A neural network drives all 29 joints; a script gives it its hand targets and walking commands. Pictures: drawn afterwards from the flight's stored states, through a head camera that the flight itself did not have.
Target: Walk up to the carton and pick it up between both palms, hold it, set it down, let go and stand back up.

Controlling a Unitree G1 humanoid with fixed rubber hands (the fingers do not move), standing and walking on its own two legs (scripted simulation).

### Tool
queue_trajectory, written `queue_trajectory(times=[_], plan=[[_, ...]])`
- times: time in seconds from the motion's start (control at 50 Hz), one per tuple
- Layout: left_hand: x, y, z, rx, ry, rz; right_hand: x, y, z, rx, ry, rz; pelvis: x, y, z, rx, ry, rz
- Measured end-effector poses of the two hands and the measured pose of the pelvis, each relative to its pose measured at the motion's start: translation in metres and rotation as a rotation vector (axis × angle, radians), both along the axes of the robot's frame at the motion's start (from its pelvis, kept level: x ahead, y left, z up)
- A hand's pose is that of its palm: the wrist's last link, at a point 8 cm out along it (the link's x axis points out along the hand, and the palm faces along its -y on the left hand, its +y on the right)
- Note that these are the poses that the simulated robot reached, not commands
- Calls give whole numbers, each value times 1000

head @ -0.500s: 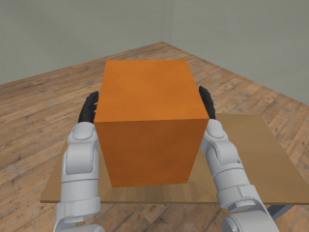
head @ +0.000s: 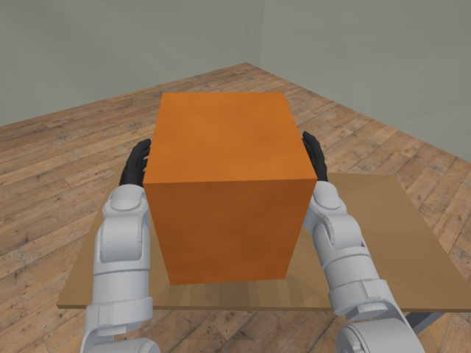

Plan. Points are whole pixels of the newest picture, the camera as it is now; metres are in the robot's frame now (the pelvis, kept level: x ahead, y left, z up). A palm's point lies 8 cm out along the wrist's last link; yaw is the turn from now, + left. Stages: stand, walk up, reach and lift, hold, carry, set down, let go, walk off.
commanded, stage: hold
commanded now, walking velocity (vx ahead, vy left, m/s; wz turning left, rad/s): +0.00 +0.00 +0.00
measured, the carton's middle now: (226, 189) +0.36 +0.01 +0.14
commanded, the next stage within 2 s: set down in 2.00 s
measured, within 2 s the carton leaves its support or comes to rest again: neither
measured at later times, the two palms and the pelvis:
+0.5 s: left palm (130, 189) +0.35 +0.16 +0.16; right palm (311, 179) +0.35 -0.13 +0.17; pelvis +0.00 +0.00 +0.00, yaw +0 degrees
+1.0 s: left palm (131, 188) +0.35 +0.16 +0.16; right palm (311, 179) +0.35 -0.13 +0.17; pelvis +0.00 +0.00 +0.00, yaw +0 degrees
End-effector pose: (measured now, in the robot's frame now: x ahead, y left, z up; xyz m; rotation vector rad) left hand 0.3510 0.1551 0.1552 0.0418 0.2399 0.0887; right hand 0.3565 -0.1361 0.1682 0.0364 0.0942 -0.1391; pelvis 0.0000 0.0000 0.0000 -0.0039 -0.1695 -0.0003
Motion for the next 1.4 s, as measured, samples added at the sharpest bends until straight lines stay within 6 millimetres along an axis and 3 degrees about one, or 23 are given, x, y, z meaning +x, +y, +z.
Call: queue_trajectory(times=[0.14,0.3,0.44,1.22,1.4], plan=[[-4,0,10,12,-53,4,-3,1,10,12,-54,5,3,1,0,-3,-1,-8],[-4,5,-3,-7,7,4,-2,4,-3,-4,7,4,2,1,0,1,-10,-1],[-7,6,2,2,-33,6,-5,6,5,0,-34,6,0,2,0,-5,-4,-3],[-4,5,4,-3,-24,13,0,5,7,-8,-25,12,0,1,0,-2,0,-3],[-6,4,-2,-2,-3,6,-4,4,-1,-2,-5,6,0,2,0,-3,-7,2]])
